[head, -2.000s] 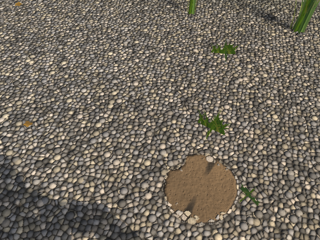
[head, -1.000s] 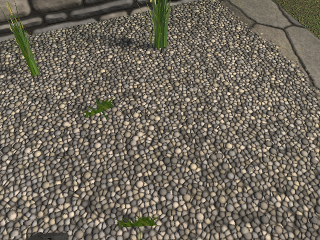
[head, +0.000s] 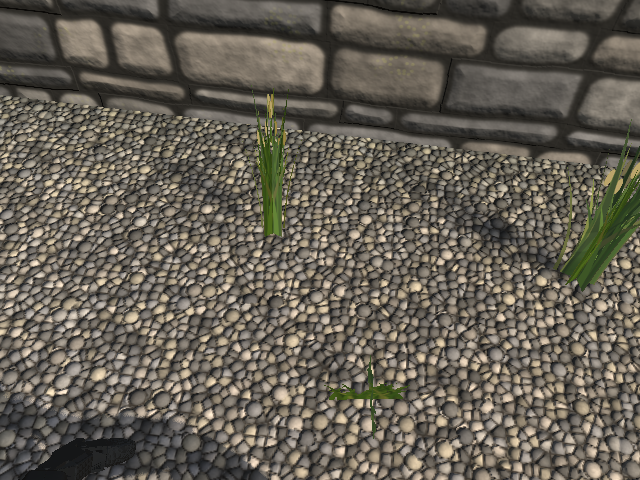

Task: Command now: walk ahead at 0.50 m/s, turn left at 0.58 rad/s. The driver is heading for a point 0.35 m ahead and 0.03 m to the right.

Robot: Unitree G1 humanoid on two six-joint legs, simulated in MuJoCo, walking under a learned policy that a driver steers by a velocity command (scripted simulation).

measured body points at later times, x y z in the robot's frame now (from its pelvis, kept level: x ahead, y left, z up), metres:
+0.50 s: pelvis +0.22 -0.05 +0.00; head +0.25 -0.04 +0.44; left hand +0.25 +0.23 -0.13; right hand +0.43 -0.27 -0.10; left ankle +0.26 +0.10 -0.73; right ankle +0.23 -0.15 -0.75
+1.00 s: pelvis +0.26 -0.01 -0.01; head +0.27 -0.01 +0.44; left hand +0.30 +0.27 -0.15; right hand +0.44 -0.25 -0.12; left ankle +0.26 +0.10 -0.75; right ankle +0.23 -0.15 -0.75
